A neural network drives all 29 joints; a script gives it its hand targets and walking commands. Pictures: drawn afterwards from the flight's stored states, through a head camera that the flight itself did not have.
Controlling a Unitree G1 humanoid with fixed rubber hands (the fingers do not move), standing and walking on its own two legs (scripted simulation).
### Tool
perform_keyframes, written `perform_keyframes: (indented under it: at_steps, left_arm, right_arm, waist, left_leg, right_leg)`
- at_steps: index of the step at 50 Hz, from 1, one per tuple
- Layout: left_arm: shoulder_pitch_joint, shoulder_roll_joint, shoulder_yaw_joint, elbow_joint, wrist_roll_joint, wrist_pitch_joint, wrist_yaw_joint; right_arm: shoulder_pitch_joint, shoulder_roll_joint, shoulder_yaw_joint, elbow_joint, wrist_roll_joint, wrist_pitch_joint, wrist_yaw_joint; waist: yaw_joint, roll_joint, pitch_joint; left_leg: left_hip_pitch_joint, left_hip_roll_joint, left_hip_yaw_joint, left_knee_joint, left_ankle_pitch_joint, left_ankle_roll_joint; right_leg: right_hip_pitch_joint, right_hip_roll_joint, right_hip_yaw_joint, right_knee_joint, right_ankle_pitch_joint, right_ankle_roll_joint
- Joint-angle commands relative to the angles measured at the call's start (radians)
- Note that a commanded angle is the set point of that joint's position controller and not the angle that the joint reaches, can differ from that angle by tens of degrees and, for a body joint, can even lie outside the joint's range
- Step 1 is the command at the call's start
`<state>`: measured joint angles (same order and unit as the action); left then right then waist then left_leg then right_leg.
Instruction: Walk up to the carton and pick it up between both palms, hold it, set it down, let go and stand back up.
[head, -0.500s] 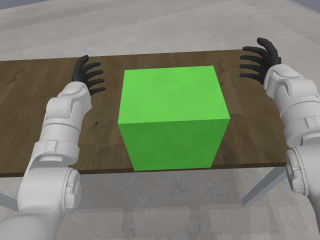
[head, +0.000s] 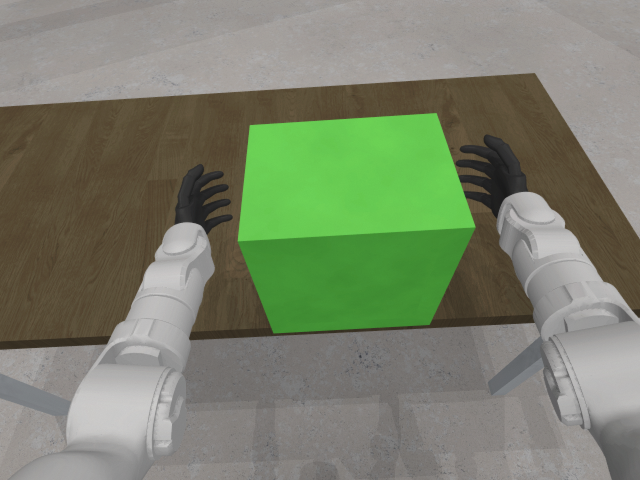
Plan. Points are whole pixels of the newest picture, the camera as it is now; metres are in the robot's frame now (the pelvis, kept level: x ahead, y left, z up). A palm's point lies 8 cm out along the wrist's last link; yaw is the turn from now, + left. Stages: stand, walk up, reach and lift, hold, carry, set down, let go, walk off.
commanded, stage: reach and lift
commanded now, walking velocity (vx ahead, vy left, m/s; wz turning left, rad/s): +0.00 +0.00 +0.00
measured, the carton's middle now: (347, 233) +0.45 +0.00 +0.02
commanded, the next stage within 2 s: none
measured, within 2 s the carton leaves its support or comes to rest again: neither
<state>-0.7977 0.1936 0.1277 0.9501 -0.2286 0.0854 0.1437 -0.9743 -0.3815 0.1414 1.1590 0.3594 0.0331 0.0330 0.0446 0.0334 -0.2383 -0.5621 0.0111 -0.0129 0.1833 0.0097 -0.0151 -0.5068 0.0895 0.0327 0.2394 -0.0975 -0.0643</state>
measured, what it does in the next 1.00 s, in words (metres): stands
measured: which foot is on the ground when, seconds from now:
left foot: down 0.00-1.00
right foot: down 0.00-1.00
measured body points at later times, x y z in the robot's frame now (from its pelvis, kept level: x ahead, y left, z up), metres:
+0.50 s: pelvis +0.00 +0.02 -0.01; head +0.10 +0.00 +0.43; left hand +0.44 +0.19 +0.04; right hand +0.48 -0.18 +0.06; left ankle +0.03 +0.13 -0.74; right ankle -0.02 -0.07 -0.74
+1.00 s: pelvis +0.00 +0.01 +0.00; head +0.09 -0.01 +0.44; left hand +0.44 +0.17 +0.06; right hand +0.48 -0.17 +0.07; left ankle +0.03 +0.13 -0.74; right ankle -0.02 -0.07 -0.74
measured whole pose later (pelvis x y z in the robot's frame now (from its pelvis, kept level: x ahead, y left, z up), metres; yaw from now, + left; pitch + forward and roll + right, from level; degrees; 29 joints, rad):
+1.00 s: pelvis +0.00 +0.01 +0.00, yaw -1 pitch +23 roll +0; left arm -0.78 0.02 0.23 0.93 -0.02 -0.02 0.20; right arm -0.94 -0.28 0.03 1.15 0.19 -0.04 -0.02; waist 0.07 0.04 -0.25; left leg -0.57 0.01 0.00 0.15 0.02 0.00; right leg -0.52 0.08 0.06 0.20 -0.07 -0.05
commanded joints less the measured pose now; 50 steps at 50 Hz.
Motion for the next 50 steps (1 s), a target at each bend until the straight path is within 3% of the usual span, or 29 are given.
perform_keyframes:
  at_steps: [1, 11, 21, 40, 50]
  left_arm:
    - [-0.509, 0.183, 0.007, -0.172, 0.001, -0.132, 0.008]
    - [-0.491, 0.129, -0.036, -0.163, 0.001, -0.200, 0.026]
    - [-0.442, 0.054, 0.002, -0.192, 0.070, -0.192, 0.034]
    - [-0.485, -0.093, 0.076, -0.233, 0.206, -0.156, 0.067]
    - [-0.512, -0.126, 0.071, -0.236, 0.218, -0.172, 0.053]
  right_arm:
    - [-0.532, -0.192, -0.041, -0.159, 0.001, -0.108, 0.006]
    - [-0.532, -0.182, -0.074, -0.127, -0.028, -0.149, 0.037]
    - [-0.503, -0.147, -0.092, -0.152, -0.062, -0.157, 0.045]
    - [-0.530, -0.018, -0.127, -0.217, -0.158, -0.142, -0.007]
    - [-0.505, 0.064, -0.119, -0.247, -0.175, -0.134, -0.041]
  waist:
    - [-0.007, -0.083, -0.729]
    - [-0.017, -0.081, -0.826]
    - [-0.006, -0.095, -0.831]
    - [0.016, -0.130, -0.755]
    - [-0.003, -0.125, -0.734]
  left_leg:
    - [0.409, -0.005, -0.040, 0.127, 0.288, -0.017]
    - [0.472, 0.008, -0.036, 0.204, 0.363, -0.049]
    - [0.498, 0.004, -0.026, 0.189, 0.427, -0.058]
    - [0.492, -0.008, 0.002, 0.117, 0.393, -0.029]
    - [0.416, -0.015, 0.011, 0.065, 0.351, -0.009]
  right_leg:
    - [0.257, -0.078, 0.045, 0.086, 0.542, 0.140]
    - [0.078, -0.069, 0.033, 0.075, 0.442, 0.117]
    - [0.099, -0.054, 0.027, 0.053, 0.467, 0.110]
    - [0.246, -0.052, 0.025, 0.049, 0.536, 0.108]
    - [0.368, -0.067, 0.035, 0.056, 0.613, 0.114]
